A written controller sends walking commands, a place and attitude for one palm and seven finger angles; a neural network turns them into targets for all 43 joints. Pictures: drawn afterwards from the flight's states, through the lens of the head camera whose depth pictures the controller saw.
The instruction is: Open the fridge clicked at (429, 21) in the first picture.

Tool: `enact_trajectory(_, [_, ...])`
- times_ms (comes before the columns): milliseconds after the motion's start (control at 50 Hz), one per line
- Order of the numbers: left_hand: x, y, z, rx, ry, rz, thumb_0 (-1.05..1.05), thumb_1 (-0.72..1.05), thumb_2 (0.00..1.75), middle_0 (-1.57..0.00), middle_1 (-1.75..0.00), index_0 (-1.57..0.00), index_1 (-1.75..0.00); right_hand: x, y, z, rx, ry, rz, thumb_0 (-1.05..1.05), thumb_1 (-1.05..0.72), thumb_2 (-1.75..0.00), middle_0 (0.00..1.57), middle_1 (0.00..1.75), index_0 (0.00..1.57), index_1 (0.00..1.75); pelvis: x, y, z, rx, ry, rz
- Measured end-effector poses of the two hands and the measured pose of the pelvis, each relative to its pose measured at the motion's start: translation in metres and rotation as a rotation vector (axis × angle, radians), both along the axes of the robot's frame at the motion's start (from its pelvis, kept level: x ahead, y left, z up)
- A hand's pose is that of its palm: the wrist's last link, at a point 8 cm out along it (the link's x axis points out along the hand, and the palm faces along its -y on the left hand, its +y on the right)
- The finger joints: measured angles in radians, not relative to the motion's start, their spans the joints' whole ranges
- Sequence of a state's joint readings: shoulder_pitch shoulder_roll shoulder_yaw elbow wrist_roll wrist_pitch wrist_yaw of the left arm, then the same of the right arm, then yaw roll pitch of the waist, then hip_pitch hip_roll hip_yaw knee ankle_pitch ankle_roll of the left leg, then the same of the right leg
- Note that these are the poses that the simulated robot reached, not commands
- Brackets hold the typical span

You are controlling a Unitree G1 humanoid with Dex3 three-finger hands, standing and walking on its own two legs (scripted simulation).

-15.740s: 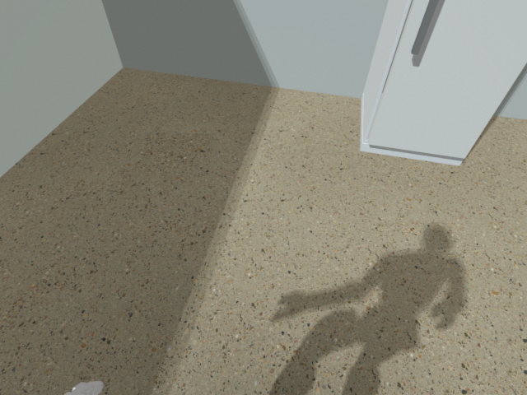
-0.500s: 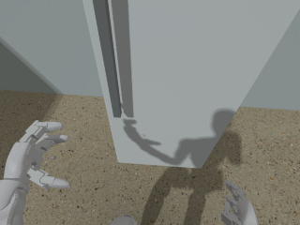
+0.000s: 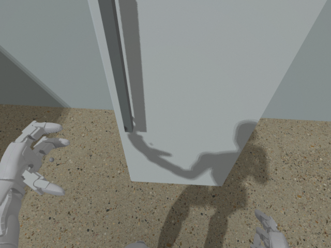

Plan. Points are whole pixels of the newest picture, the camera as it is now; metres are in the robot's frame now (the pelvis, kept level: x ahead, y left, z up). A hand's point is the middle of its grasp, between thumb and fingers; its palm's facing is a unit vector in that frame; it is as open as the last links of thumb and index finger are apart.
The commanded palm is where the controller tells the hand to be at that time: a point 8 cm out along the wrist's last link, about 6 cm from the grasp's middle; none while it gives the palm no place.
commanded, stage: raise the hand to about handle height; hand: left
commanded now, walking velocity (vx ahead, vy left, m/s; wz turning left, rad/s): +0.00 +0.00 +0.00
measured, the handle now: (121, 69) +0.54 +0.17 +0.15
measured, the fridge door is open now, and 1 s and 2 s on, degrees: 0 0 0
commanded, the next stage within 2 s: move the hooked fingers beside the handle in 0.30 s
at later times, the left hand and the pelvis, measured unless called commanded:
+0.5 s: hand (59, 158) +0.28 +0.26 +0.09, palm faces +0.05 -1.00 -0.02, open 14.0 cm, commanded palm +0.26 +0.31 +0.09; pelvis +0.00 -0.01 +0.00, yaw +0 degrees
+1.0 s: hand (77, 133) +0.35 +0.25 +0.09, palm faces +0.03 -1.00 -0.01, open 14.0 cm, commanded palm +0.33 +0.30 +0.09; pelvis +0.01 -0.01 -0.01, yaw -1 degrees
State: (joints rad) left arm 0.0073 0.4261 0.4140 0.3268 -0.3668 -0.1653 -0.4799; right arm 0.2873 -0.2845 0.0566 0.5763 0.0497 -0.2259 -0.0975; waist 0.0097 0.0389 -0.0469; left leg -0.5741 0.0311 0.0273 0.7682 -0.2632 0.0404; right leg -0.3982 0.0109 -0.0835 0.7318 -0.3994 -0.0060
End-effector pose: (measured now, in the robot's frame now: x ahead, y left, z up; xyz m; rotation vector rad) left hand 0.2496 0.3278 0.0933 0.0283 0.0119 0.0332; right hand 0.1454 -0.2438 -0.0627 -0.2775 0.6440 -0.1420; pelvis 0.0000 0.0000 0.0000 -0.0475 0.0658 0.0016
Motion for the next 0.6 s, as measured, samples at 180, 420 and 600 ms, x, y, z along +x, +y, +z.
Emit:
enact_trajectory(180, [-0.002, -0.008, 0.0, 0.007, -0.018, 0.016, -0.01, -0.5, 0.3, -0.3, -1.2, -0.3, -1.2, 0.003, -0.004, -0.001, 0.002, -0.004, 0.005, 0.02, -0.91, -0.9, 0.21, 0.3, 0.2, 0.3, 0.001, -0.005, 0.0, 0.003, -0.001, 0.0])
enact_trajectory(420, [0.001, -0.013, -0.002, -0.004, -0.003, 0.011, -0.01, -0.5, 0.3, -0.3, -1.2, -0.3, -1.2, 0.013, -0.004, -0.003, 0.019, -0.015, 0.017, 0.02, -0.91, -0.9, 0.21, 0.3, 0.2, 0.3, 0.004, -0.011, -0.002, 0.006, 0.008, 0.0])
enact_trajectory(600, [0.018, -0.014, -0.003, -0.016, -0.016, 0.015, -0.01, -0.5, 0.3, -0.3, -1.21, -0.3, -1.2, 0.013, -0.01, -0.008, 0.004, 0.011, 0.013, 0.02, -0.91, -0.9, 0.21, 0.3, 0.2, 0.3, 0.005, -0.014, -0.004, 0.006, 0.019, 0.005])
